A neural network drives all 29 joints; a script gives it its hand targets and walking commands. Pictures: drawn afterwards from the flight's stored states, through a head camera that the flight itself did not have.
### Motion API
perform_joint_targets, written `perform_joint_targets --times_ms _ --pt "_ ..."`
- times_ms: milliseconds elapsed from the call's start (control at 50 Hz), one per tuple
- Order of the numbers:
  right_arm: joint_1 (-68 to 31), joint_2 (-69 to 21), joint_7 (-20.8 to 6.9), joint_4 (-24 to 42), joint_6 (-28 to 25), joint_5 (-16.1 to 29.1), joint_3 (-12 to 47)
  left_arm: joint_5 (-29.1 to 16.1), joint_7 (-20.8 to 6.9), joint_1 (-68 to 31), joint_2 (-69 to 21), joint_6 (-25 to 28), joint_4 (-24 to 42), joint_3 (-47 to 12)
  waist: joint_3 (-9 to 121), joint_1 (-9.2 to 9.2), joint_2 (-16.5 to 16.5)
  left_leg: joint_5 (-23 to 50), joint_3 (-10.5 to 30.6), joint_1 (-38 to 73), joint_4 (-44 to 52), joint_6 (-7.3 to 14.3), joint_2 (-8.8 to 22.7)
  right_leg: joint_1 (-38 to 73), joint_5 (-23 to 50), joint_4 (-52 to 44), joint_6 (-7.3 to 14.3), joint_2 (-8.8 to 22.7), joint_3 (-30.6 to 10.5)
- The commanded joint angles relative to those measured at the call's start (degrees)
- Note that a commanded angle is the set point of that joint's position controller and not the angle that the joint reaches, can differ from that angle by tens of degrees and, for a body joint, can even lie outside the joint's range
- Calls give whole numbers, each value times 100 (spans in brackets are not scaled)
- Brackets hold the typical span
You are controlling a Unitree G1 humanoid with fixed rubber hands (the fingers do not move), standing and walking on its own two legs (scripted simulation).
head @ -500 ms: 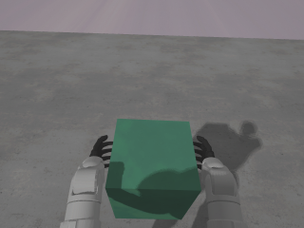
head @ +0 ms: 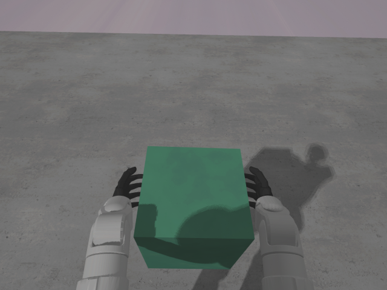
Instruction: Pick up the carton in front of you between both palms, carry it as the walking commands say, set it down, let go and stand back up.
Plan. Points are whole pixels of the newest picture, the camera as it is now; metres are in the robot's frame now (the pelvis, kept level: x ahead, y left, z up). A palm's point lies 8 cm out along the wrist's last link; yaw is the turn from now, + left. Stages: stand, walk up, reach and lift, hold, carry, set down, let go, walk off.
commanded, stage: hold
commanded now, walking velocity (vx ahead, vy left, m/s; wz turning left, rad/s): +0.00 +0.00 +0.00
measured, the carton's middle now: (191, 211) +0.30 +0.01 -0.04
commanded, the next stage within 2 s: set down in 0.24 s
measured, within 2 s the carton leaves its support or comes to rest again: neither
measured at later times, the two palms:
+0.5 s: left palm (119, 199) +0.28 +0.16 +0.04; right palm (261, 197) +0.29 -0.14 +0.05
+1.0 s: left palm (140, 216) +0.36 +0.16 -0.18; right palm (240, 220) +0.34 -0.14 -0.17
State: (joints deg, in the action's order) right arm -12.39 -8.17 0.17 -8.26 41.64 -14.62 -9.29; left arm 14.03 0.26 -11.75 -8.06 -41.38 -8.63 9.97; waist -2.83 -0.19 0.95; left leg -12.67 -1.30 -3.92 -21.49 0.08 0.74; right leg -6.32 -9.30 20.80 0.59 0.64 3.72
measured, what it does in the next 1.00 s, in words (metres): lowers itself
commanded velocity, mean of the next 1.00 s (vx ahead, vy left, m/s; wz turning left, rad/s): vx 0.00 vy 0.00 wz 0.00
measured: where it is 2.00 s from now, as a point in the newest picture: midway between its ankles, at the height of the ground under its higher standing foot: outside the picture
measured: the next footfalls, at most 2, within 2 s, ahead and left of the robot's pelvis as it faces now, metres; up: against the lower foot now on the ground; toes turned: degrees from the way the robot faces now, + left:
none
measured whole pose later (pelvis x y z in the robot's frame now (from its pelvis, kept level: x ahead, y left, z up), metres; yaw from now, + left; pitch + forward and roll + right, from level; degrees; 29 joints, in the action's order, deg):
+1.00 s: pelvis -0.05 +0.01 -0.10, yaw +3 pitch +29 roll +0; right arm -35.0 -8.6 0.6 -26.1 9.2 -13.4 -25.9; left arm 13.1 0.8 -38.2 -5.1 -8.5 -32.5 20.3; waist -0.6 2.6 0.9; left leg -21.1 0.9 -68.4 -60.3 1.0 -2.6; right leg -69.5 -18.7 58.9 -0.4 -0.9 -1.2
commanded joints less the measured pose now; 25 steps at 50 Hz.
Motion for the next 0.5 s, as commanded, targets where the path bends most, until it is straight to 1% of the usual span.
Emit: perform_joint_targets --times_ms 0,60,120,240,300,320,360,400,440,480 --pt "-2032 -4730 -1032 200 -186 1072 2621 -1173 -1125 -2398 -4668 235 289 -2712 1467 90 -91 1457 659 -220 285 87 -535 1410 1686 16 23 -498 -862" --pt "-2234 -4781 -1100 79 -145 1093 2621 -1057 -1136 -2443 -4718 215 79 -2563 1251 3 -85 918 660 -308 355 137 -503 1251 1091 -49 18 -477 -838" --pt "-2414 -4845 -1179 -71 -109 1088 2562 -987 -1169 -2565 -4813 196 -110 -2432 1072 -26 -51 506 668 -412 415 165 -457 1167 672 -77 30 -461 -822" --pt "-2758 -5060 -1321 -418 -99 1037 2384 -970 -1310 -2999 -5029 201 -412 -2317 872 25 -4 -195 668 -585 489 199 -383 1040 -32 -109 65 -444 -788" --pt "-3386 -5094 -1397 -808 -172 910 2055 -895 -1401 -3689 -5080 285 -816 -2096 690 72 14 -802 657 -797 467 244 -345 923 -621 -37 105 -442 -756" --pt "-3639 -5084 -1437 -996 -217 850 1899 -832 -1428 -3926 -5098 339 -1049 -1964 658 88 68 -1046 655 -793 451 265 -331 855 -862 15 104 -434 -748" --pt "-4203 -5085 -1499 -1441 -331 694 1514 -622 -1481 -4471 -5089 481 -1585 -1603 596 148 44 -1419 630 -723 337 281 -333 596 -1377 60 86 -406 -779" --pt "-4711 -5052 -1487 -1963 -461 473 1075 -334 -1485 -4953 -4965 651 -2119 -1103 492 149 -86 -1549 571 -666 108 285 -395 270 -1839 39 92 -359 -867" --pt "-5008 -4920 -1397 -2431 -595 199 539 -31 -1416 -5249 -4718 811 -2543 -527 346 130 -221 -1560 541 -729 -112 292 -438 9 -2056 85 81 -351 -918" --pt "-5107 -4671 -1238 -2747 -694 -134 -14 296 -1291 -5331 -4380 925 -2856 57 243 95 -278 -1511 526 -913 -261 298 -458 -96 -2019 197 61 -375 -922"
